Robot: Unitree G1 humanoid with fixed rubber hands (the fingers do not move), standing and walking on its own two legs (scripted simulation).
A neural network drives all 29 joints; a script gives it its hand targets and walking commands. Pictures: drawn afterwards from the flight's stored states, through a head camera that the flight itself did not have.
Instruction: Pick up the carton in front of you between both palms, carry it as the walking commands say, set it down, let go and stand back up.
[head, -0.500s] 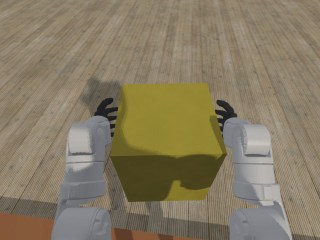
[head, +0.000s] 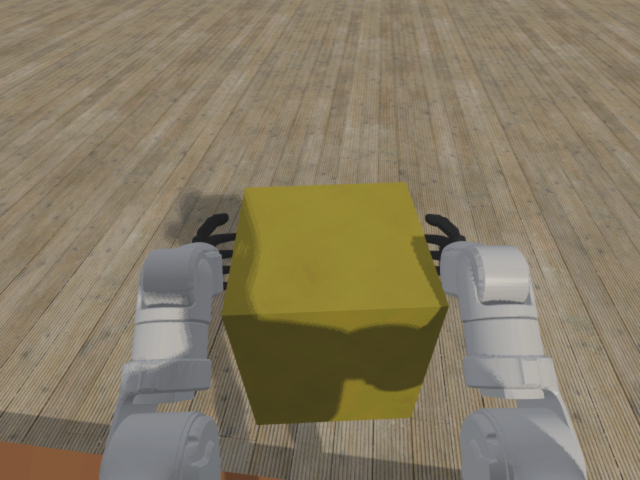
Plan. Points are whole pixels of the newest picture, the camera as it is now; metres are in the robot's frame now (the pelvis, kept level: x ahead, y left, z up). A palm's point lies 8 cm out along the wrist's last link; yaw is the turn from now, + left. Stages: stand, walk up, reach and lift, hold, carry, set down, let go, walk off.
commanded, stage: carry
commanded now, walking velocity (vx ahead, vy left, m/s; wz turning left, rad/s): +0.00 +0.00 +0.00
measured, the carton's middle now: (329, 305) +0.34 +0.00 +0.06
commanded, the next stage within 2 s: none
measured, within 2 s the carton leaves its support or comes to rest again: neither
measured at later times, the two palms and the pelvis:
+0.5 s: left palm (205, 275) +0.33 +0.15 +0.13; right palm (459, 275) +0.33 -0.15 +0.13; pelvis -0.02 +0.00 +0.00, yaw +0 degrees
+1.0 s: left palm (203, 278) +0.33 +0.15 +0.13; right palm (458, 279) +0.32 -0.15 +0.13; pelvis -0.02 +0.00 +0.00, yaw +0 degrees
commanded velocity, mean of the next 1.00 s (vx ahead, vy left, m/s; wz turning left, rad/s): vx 0.00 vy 0.00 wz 0.00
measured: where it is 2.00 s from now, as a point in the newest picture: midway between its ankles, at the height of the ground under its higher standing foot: outside the picture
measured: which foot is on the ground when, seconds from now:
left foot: down 0.00-1.00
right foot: down 0.00-1.00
